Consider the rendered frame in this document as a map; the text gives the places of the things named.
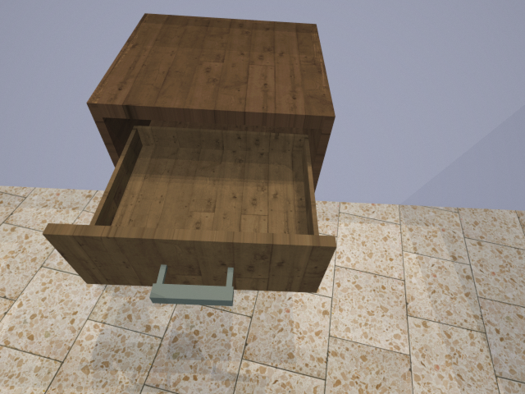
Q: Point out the cabinet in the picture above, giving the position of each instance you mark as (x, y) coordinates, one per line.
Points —
(217, 74)

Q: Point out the handle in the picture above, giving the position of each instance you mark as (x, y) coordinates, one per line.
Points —
(192, 294)

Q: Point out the drawer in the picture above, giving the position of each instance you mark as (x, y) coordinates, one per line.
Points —
(202, 201)

